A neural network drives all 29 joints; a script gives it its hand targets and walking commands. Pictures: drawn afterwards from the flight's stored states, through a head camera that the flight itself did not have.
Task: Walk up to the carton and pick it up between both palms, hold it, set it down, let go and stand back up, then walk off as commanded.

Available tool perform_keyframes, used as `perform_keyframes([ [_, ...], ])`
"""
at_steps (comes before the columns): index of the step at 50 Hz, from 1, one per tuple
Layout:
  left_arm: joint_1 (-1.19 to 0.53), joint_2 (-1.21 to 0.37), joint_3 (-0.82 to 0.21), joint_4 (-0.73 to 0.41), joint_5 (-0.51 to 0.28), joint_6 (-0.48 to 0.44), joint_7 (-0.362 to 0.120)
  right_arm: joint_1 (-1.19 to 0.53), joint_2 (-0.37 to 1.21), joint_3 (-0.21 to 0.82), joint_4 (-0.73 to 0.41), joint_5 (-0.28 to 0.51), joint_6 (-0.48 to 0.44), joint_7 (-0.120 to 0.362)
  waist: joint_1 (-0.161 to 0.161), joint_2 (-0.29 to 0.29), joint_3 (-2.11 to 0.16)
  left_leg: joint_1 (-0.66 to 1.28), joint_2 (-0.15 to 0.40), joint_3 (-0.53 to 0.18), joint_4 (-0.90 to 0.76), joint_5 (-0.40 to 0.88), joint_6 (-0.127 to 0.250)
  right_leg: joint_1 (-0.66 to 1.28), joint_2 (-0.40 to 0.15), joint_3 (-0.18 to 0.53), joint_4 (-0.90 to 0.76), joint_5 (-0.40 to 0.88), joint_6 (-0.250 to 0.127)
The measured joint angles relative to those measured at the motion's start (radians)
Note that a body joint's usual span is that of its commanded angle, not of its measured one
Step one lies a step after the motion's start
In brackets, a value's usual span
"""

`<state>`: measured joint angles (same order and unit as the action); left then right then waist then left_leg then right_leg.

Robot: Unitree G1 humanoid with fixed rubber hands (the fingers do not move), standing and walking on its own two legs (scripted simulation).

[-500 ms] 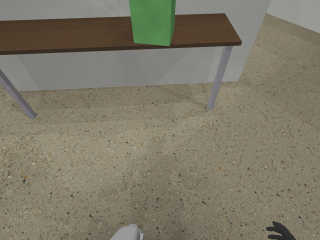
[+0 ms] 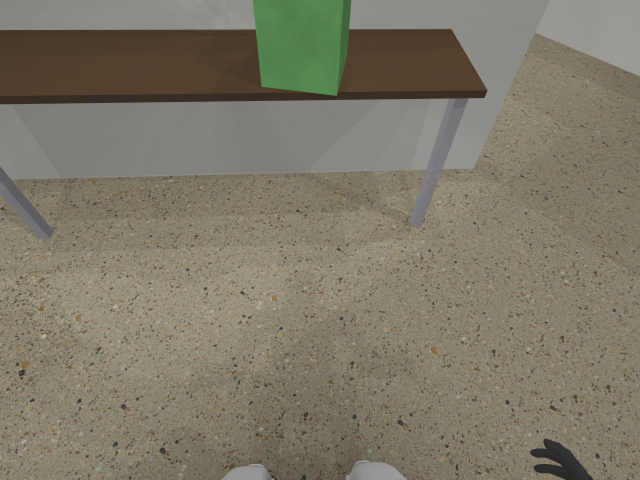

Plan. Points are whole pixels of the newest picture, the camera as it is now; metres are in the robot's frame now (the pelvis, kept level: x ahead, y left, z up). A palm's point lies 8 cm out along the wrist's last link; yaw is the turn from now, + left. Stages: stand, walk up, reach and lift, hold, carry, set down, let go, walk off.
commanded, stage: walk off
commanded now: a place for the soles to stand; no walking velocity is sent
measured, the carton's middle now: (305, 27) +1.14 +0.03 +0.01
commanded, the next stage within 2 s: stand in 0.38 s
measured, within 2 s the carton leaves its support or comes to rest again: neither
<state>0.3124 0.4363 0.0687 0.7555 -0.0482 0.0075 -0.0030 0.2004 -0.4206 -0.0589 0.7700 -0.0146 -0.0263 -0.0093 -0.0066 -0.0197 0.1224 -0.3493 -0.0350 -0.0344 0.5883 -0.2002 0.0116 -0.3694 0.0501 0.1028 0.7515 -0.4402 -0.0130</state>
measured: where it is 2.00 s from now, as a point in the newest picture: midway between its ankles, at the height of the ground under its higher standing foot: outside the picture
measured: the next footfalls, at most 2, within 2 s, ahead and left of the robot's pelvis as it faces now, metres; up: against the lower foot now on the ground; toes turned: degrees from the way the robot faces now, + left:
right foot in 0.02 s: +0.03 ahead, -0.13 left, +0.00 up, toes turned +5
left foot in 0.46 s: +0.01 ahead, +0.13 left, +0.00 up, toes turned +0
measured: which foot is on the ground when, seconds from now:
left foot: down 0.00-0.06, up 0.08-0.44, down 0.46-1.00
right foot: up 0.00-0.00, down 0.02-1.00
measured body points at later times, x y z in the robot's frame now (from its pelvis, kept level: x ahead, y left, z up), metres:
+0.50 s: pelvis -0.04 -0.02 +0.00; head -0.01 -0.03 +0.45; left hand +0.07 +0.32 -0.08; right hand +0.08 -0.34 -0.10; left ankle -0.02 +0.10 -0.72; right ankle +0.05 -0.11 -0.72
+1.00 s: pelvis -0.02 -0.01 +0.00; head +0.02 -0.02 +0.45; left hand +0.08 +0.32 -0.08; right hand +0.11 -0.32 -0.10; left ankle -0.03 +0.13 -0.72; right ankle -0.01 -0.13 -0.72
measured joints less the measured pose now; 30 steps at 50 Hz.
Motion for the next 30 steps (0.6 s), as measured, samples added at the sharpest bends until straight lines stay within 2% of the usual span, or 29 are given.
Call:
perform_keyframes([
  [2,0.004,-0.005,0.000,0.004,0.000,0.000,0.002,-0.004,0.000,0.000,0.001,0.000,0.011,0.000,-0.001,0.014,0.008,0.002,0.009,-0.005,0.027,-0.013,-0.015,0.039,0.006,-0.008,-0.084,0.151,-0.010],
  [3,0.004,-0.010,0.000,0.004,0.000,-0.001,0.003,-0.003,0.000,0.000,0.001,0.000,0.019,0.000,-0.001,0.030,0.010,0.002,0.018,-0.015,0.046,-0.029,-0.013,0.045,0.016,-0.020,-0.080,0.180,-0.016],
  [6,0.003,-0.013,0.000,0.003,0.001,-0.002,0.006,-0.007,0.001,0.000,0.001,0.000,0.031,0.000,0.001,0.033,0.010,-0.010,-0.005,-0.049,0.198,-0.176,-0.011,0.066,0.012,-0.026,-0.078,0.167,-0.040],
  [9,-0.017,-0.014,0.000,-0.003,0.001,-0.005,0.007,-0.006,0.001,0.000,0.000,0.000,0.038,0.000,0.000,0.034,0.006,-0.013,-0.014,-0.082,0.333,-0.198,-0.011,0.070,0.001,-0.027,-0.110,0.182,-0.050],
  [12,-0.053,-0.014,0.000,-0.014,0.001,-0.015,0.007,-0.006,0.000,0.000,0.000,0.000,0.038,0.000,-0.001,0.034,0.002,-0.014,-0.014,-0.117,0.349,-0.198,-0.014,0.040,-0.005,-0.028,-0.148,0.222,-0.048],
  [15,-0.076,-0.014,0.000,-0.030,0.001,-0.022,0.007,-0.006,0.000,0.000,0.002,0.000,0.038,0.000,-0.001,0.035,0.002,-0.005,-0.011,-0.111,0.310,-0.202,-0.021,0.016,-0.005,-0.029,-0.182,0.256,-0.048],
  [22,-0.080,-0.015,0.000,-0.037,0.001,-0.021,0.006,-0.004,0.000,0.000,0.002,0.000,0.037,0.003,-0.002,0.036,-0.009,0.058,-0.010,-0.010,0.069,-0.235,-0.017,-0.003,-0.004,-0.037,-0.183,0.268,-0.045],
  [24,-0.084,-0.015,0.000,-0.033,0.001,-0.018,0.006,0.001,0.000,0.000,0.003,0.000,0.036,0.007,-0.001,0.032,-0.012,0.080,-0.010,0.000,0.002,-0.167,-0.009,-0.006,-0.004,-0.043,-0.161,0.256,-0.036],
  [26,-0.084,-0.017,0.000,-0.020,0.001,-0.012,0.006,0.010,0.000,0.000,0.003,0.000,0.033,0.007,-0.001,0.029,-0.024,0.082,-0.009,0.002,0.000,-0.081,0.000,-0.013,-0.003,-0.043,-0.120,0.174,-0.030],
  [28,-0.078,-0.017,0.000,-0.012,0.001,-0.012,0.007,0.016,0.000,0.000,0.003,0.000,0.032,0.007,-0.002,0.028,-0.040,0.082,-0.004,0.001,0.000,-0.077,0.010,-0.035,0.001,-0.043,-0.028,0.087,-0.020],
  [30,-0.069,-0.013,0.000,-0.011,0.001,-0.012,0.007,0.016,0.000,0.000,0.003,0.000,0.028,0.007,-0.001,0.028,-0.043,0.081,0.004,-0.006,0.000,-0.087,0.014,-0.039,0.001,-0.043,0.048,0.062,-0.015],
])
